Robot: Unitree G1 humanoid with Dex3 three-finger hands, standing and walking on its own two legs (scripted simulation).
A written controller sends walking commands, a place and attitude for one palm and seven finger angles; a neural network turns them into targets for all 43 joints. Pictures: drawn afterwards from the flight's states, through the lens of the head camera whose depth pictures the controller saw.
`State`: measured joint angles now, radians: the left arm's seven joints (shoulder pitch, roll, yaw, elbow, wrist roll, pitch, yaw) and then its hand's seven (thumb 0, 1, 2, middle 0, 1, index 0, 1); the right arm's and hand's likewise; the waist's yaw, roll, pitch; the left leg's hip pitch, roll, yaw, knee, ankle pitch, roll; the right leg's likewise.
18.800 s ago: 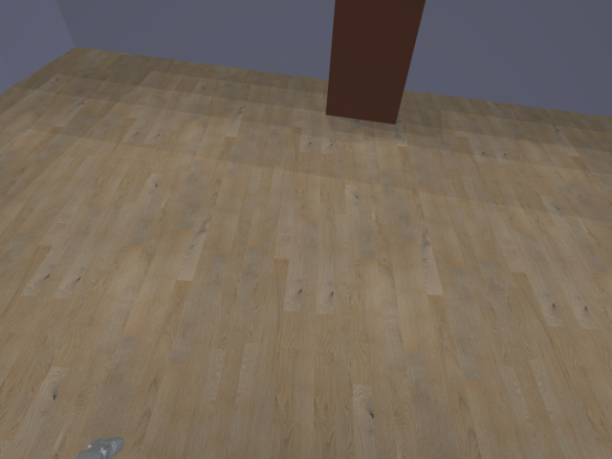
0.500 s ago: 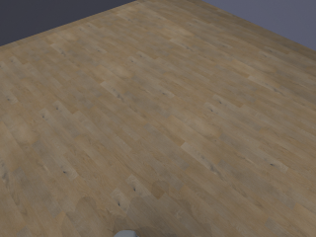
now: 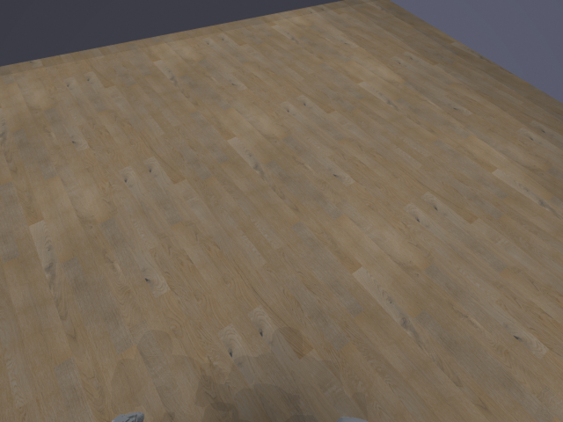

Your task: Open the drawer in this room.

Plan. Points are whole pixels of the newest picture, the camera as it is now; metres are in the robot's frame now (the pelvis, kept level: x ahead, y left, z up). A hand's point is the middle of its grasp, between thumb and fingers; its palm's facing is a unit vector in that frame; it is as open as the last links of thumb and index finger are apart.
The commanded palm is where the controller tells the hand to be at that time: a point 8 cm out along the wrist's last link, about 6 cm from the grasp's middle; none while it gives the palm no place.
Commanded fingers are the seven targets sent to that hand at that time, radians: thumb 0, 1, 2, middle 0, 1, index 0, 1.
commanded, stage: turn or walk to find it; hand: left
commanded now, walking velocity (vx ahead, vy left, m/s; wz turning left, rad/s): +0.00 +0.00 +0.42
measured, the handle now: out of the picture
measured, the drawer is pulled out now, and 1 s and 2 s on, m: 0.00 0.00 0.00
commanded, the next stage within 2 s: none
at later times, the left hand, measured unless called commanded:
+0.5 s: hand out of the picture -0.03 +0.15 -0.16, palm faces +0.28 -0.93 -0.26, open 7.3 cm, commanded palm none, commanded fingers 0.00 0.90 0.90 -0.20 -0.30 -0.20 -0.30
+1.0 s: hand out of the picture -0.07 +0.22 -0.17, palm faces +0.45 -0.86 -0.24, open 7.3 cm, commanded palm none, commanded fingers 0.00 0.90 0.90 -0.20 -0.30 -0.20 -0.30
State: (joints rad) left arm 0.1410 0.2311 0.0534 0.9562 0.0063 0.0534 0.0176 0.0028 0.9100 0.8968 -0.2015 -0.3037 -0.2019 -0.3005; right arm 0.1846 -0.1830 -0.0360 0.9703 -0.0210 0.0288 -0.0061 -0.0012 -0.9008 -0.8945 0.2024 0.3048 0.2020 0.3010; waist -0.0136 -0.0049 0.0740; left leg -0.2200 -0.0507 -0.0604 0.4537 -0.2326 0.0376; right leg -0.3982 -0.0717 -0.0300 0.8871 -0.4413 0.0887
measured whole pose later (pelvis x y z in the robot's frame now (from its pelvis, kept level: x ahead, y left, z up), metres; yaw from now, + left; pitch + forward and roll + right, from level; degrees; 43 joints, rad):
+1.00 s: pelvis -0.06 +0.00 +0.00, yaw +25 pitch +0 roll -1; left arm 0.16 0.24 0.06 0.97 0.01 0.06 0.02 0.00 0.91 0.90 -0.20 -0.30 -0.20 -0.30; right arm 0.18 -0.18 -0.03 0.97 -0.02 0.03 -0.01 0.00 -0.90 -0.89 0.20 0.30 0.20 0.30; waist -0.01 -0.01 0.07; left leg -0.23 -0.05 -0.04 0.44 -0.21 0.05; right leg -0.42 -0.08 -0.03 0.96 -0.42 0.09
